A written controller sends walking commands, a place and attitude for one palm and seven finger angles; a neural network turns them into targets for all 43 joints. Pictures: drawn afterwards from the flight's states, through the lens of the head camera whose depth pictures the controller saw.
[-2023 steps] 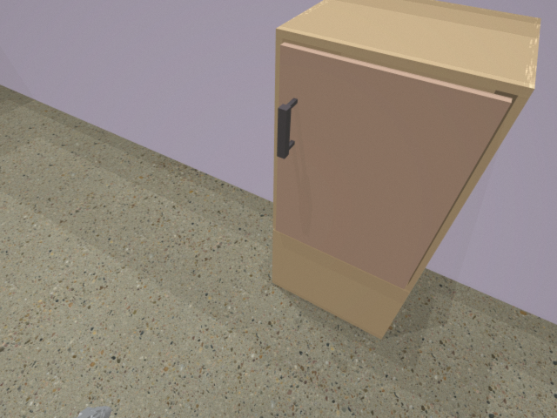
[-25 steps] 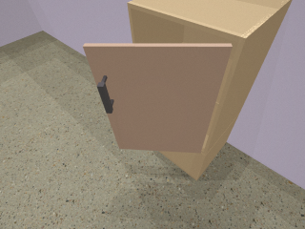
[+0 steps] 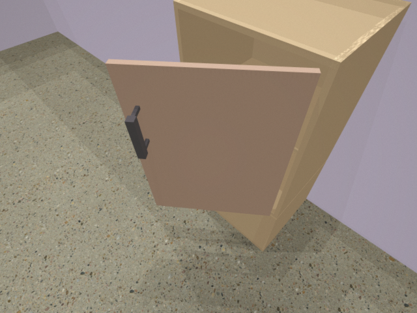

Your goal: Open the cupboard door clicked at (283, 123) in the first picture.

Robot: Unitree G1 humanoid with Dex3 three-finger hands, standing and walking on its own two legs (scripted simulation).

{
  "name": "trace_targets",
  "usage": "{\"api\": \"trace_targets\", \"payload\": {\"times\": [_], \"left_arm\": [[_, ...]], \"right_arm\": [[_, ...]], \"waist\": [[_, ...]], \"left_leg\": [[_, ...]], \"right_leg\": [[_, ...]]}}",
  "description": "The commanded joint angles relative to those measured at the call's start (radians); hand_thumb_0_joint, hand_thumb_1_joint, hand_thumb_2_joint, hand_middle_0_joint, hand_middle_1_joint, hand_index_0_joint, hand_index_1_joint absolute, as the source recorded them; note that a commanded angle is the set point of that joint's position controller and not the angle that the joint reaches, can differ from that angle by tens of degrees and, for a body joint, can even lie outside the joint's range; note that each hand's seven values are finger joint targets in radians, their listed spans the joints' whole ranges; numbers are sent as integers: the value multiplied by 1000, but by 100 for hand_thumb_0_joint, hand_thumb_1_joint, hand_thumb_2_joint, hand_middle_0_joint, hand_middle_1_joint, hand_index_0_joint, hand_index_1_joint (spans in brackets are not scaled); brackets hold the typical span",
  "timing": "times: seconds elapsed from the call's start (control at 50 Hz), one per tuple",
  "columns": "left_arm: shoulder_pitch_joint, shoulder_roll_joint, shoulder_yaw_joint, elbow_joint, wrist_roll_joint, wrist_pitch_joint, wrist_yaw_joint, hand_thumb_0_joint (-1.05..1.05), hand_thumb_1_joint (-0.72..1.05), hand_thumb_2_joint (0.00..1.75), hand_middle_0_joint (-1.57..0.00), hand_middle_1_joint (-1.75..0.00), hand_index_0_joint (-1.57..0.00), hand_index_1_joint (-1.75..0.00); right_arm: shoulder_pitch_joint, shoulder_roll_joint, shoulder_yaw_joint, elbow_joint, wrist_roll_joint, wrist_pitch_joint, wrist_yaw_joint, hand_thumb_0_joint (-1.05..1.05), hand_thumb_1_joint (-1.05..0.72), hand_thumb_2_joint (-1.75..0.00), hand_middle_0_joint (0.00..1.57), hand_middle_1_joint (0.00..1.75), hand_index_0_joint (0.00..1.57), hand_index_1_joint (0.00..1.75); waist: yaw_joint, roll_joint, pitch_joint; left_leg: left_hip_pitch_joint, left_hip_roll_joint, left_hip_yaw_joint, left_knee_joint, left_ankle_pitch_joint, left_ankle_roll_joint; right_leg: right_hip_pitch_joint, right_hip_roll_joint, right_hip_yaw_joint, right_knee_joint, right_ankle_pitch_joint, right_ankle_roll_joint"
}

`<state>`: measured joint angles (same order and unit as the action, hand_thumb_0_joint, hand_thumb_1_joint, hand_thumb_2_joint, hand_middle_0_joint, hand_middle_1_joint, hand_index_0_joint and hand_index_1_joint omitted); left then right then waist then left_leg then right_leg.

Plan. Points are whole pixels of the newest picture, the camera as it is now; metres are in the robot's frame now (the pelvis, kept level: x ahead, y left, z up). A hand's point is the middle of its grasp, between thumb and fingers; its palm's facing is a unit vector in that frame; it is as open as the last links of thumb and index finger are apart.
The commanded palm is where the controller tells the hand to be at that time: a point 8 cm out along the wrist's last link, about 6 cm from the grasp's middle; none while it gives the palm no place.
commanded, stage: shuffle to correct the standing spot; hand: left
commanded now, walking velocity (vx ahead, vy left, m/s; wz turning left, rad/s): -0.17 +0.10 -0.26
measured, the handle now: (139, 132) +0.50 +0.21 +0.03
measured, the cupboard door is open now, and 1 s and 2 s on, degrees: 38 38 38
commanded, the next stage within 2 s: come to a stop and stand still in 0.10 s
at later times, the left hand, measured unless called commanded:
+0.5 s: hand out of the picture +0.00 +0.21 -0.17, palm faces -0.02 -0.97 -0.24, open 7.4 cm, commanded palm none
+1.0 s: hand out of the picture +0.00 +0.20 -0.18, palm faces -0.01 -0.98 -0.21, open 7.3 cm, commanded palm none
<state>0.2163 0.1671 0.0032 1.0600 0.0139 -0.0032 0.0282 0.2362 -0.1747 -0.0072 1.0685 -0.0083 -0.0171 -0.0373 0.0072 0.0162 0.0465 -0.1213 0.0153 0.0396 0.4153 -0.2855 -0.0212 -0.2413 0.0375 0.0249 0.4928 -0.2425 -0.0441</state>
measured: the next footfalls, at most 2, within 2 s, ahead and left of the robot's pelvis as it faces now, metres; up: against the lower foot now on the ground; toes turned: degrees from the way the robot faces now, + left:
none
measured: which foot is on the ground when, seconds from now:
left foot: down 0.00-1.00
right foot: down 0.00-1.00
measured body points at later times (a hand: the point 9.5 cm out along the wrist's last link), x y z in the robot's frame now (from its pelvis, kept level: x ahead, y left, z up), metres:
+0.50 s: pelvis -0.04 +0.02 +0.00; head -0.03 +0.01 +0.44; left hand +0.01 +0.26 -0.15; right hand -0.03 -0.20 -0.17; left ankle -0.04 +0.13 -0.74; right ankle -0.05 -0.08 -0.74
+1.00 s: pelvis -0.02 +0.03 +0.00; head -0.01 +0.02 +0.45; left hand +0.00 +0.25 -0.16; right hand -0.01 -0.20 -0.16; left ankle -0.04 +0.13 -0.74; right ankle -0.05 -0.08 -0.74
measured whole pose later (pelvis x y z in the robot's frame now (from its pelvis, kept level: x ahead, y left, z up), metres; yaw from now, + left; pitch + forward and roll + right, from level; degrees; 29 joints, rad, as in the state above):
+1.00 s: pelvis -0.02 +0.03 +0.00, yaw -1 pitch -1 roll +0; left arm 0.28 0.17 -0.02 1.07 0.01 -0.01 0.04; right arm 0.27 -0.16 0.01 1.07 -0.01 -0.02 -0.02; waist 0.00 0.00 0.03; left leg -0.18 0.00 0.07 0.50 -0.30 0.02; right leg -0.19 0.02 0.02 0.52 -0.32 -0.02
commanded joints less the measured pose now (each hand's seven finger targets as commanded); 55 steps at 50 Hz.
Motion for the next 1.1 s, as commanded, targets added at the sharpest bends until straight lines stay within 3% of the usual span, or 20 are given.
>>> {"api": "trace_targets", "payload": {"times": [0.0,0.1,0.16,0.2,0.24,0.26,0.28,0.32,0.38,0.46,0.48,0.52,0.54,0.56,0.58,0.6,0.64,0.78,0.94,1.08], "left_arm": [[33,178,51,-70,1,-5,14,0,90,90,-20,-30,-20,-30],[20,216,72,-99,7,10,17,0,90,90,-20,-30,-20,-30],[-12,223,79,-123,9,19,17,0,90,90,-20,-30,-20,-30],[-35,204,76,-138,9,26,12,0,90,90,-20,-30,-20,-30],[-53,135,58,-151,5,33,5,0,90,90,-20,-30,-20,-30],[-44,112,52,-147,6,34,5,0,90,90,-20,-30,-20,-30],[-20,106,47,-136,8,37,4,0,90,90,-20,-30,-20,-30],[16,95,42,-116,14,32,-5,0,90,90,-20,-30,-20,-30],[42,73,30,-91,15,18,-15,0,90,90,-20,-30,-20,-30],[81,111,26,-67,11,-9,-12,0,90,90,-20,-30,-20,-30],[81,118,26,-65,8,-15,-11,0,90,90,-20,-30,-20,-30],[69,124,24,-61,3,-20,-7,0,90,90,-20,-30,-20,-30],[68,119,23,-59,2,-22,-6,0,90,90,-20,-30,-20,-30],[150,114,24,-19,11,-36,35,0,90,90,-20,-30,-20,-30],[95,160,21,-72,2,-41,31,0,90,90,-20,-30,-20,-30],[69,152,20,-86,1,-40,26,0,90,90,-20,-30,-20,-30],[82,128,13,-67,-4,-56,21,0,90,90,-20,-30,-20,-30],[112,97,-1,-31,-5,-40,16,0,90,90,-20,-30,-20,-30],[108,112,4,-29,-4,-30,15,0,90,90,-20,-30,-20,-30],[83,136,10,-30,-4,-27,13,0,90,90,-20,-30,-20,-30]], "right_arm": [[84,-106,-35,-53,-6,15,-11,0,-90,-90,20,30,20,30],[77,-94,-47,-84,-6,34,-5,0,-90,-90,20,30,20,30],[94,-94,-51,-89,-8,37,1,0,-90,-90,20,30,20,30],[108,-99,-53,-91,-11,33,6,0,-90,-90,20,30,20,30],[79,-124,-50,-103,-18,18,8,0,-90,-90,20,30,20,30],[36,-130,-50,-114,-18,13,7,0,-90,-90,20,30,20,30],[2,-130,-46,-125,-16,8,6,0,-90,-90,20,30,20,30],[-25,-131,-42,-127,-17,-1,3,0,-90,-90,20,30,20,30],[10,-141,-41,-99,-20,1,5,0,-90,-90,20,30,20,30],[59,-100,-30,-77,-14,-10,13,0,-90,-90,20,30,20,30],[63,-94,-27,-69,-13,-8,12,0,-90,-90,20,30,20,30],[87,-70,-22,-50,-12,-7,12,0,-90,-90,20,30,20,30],[94,-68,-18,-40,-11,-8,12,0,-90,-90,20,30,20,30],[12,-132,-27,-75,-6,-4,19,0,-90,-90,20,30,20,30],[61,-62,-14,-102,-6,4,28,0,-90,-90,20,30,20,30],[71,-51,-10,-93,-9,1,28,0,-90,-90,20,30,20,30],[110,-40,-1,-71,-13,-14,27,0,-90,-90,20,30,20,30],[95,-75,4,-65,-7,-14,13,0,-90,-90,20,30,20,30],[77,-93,2,-35,-7,-20,8,0,-90,-90,20,30,20,30],[49,-112,-3,-23,-6,-20,4,0,-90,-90,20,30,20,30]], "waist": [[-10,-46,-69],[-9,-149,-72],[-18,-134,-69],[-26,-78,-72],[-18,126,-38],[-6,179,-18],[9,175,-13],[31,78,-18],[16,48,16],[-4,-38,23],[-8,-119,2],[-26,-175,4],[-27,-155,3],[4,-127,21],[-39,-83,-51],[-45,-23,-1],[-47,83,-39],[-24,-52,20],[-11,-1,-6],[-8,-19,-19]], "left_leg": [[-35,77,-15,45,232,15],[-108,26,4,118,6,1],[-89,28,-5,87,-6,5],[-37,52,-28,22,57,22],[-90,168,-163,-120,69,89],[-166,227,-222,-193,10,131],[-228,244,-238,-229,-54,156],[-238,226,-228,-215,-73,165],[-192,194,-194,-171,-174,135],[-138,92,-96,-50,-75,75],[-116,72,-60,-1,-45,62],[-79,47,-17,29,-6,45],[-60,45,-17,29,24,42],[-106,80,-16,169,27,16],[-118,38,-16,174,-95,19],[-103,36,-21,139,-64,25],[-78,65,-50,78,124,35],[-109,81,-68,23,127,49],[-69,89,-71,-6,213,57],[-45,91,-66,-10,243,57]], "right_leg": [[59,-188,187,-24,498,-43],[45,-285,309,-90,439,-106],[-10,-289,297,-87,336,-108],[-74,-224,224,-52,188,-68],[-106,-68,61,60,-80,8],[-80,-40,8,151,-137,25],[-40,-41,9,228,-159,28],[-13,-48,17,233,-131,24],[-3,-52,-2,63,-98,22],[-15,-121,130,-85,-45,-19],[-13,-129,159,-112,-48,-25],[-34,-157,180,-158,-41,-40],[-43,-158,180,-160,-11,-39],[-36,-180,179,-139,231,1],[-35,-217,213,-171,-23,-33],[-95,-200,205,-165,-118,-52],[-35,-150,127,-77,128,-43],[2,-121,96,-63,137,-17],[43,-117,78,-47,184,-6],[58,-128,76,-54,237,-4]]}}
